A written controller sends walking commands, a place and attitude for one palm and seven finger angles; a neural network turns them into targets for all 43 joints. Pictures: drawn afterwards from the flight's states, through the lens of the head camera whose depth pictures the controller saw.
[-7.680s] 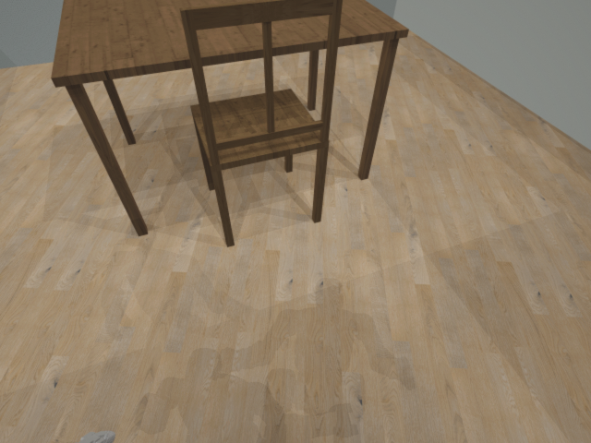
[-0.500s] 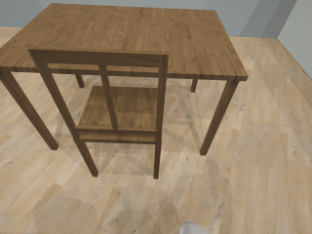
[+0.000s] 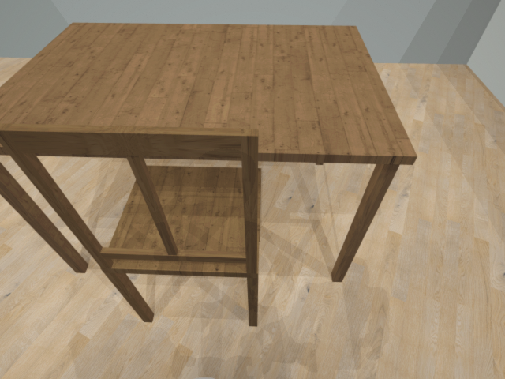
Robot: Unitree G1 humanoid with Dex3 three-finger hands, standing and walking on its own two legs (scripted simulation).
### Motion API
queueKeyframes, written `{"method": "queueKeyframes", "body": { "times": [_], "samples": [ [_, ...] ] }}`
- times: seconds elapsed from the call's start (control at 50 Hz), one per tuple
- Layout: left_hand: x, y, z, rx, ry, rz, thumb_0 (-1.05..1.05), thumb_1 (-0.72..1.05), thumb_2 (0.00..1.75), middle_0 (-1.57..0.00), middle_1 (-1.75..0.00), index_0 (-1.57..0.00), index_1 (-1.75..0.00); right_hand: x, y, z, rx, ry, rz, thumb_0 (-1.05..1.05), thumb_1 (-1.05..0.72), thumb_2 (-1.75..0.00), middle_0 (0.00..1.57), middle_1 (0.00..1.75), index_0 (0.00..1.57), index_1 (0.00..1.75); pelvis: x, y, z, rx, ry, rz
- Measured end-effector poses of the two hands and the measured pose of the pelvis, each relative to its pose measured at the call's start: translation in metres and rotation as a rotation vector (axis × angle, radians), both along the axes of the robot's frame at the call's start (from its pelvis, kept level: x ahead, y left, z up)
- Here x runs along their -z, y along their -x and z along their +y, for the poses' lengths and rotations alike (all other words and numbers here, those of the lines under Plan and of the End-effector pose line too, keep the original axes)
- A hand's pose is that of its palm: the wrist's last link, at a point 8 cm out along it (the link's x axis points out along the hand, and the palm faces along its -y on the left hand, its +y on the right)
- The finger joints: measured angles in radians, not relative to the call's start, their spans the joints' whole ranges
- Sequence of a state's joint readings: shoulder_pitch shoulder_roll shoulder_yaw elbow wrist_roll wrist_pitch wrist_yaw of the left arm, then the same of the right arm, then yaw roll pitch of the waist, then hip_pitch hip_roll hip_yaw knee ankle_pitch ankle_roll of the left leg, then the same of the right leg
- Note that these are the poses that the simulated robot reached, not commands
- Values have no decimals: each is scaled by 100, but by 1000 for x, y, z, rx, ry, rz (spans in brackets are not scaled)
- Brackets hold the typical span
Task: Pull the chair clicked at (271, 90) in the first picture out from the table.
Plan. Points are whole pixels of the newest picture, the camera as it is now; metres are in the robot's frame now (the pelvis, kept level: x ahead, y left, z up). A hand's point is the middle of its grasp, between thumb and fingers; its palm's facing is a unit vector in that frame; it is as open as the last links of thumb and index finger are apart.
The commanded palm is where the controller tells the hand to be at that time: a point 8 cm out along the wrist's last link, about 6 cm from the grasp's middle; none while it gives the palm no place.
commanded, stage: come to a stop and stand still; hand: left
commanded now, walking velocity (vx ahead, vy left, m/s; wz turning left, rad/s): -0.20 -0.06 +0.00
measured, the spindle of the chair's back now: (157, 212) +0.44 +0.25 -0.05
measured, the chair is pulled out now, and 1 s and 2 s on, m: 0.00 0.00 0.00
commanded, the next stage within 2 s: look again from close up in 0.66 s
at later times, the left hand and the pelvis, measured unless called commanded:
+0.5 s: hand out of the picture +0.00 +0.18 -0.19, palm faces +0.02 -0.97 -0.24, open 7.4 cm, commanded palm none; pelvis -0.03 -0.01 -0.02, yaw -1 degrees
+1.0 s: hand out of the picture -0.02 +0.16 -0.18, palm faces -0.01 -0.98 -0.20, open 7.4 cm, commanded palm none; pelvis -0.03 -0.02 -0.01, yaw -2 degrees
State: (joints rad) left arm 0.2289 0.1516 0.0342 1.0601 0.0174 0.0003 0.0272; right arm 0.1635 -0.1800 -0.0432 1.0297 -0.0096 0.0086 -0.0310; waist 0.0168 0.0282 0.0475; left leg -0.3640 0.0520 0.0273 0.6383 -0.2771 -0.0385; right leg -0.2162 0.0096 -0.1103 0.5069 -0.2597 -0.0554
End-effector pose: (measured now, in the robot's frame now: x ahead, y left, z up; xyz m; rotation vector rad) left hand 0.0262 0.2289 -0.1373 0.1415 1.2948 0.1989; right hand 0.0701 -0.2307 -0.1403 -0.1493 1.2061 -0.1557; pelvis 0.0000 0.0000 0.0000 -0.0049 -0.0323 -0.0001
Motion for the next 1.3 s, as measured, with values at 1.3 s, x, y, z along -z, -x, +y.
{"method": "queueKeyframes", "body": {
  "times": [1.3],
  "samples": [
    [12,30,-31,47,56,126,0,91,90,-20,-30,-20,-30,1,45,-12,47,3,111,0,-92,-90,20,30,20,30,2,-12,-15,43,-11,30]
  ]
}}
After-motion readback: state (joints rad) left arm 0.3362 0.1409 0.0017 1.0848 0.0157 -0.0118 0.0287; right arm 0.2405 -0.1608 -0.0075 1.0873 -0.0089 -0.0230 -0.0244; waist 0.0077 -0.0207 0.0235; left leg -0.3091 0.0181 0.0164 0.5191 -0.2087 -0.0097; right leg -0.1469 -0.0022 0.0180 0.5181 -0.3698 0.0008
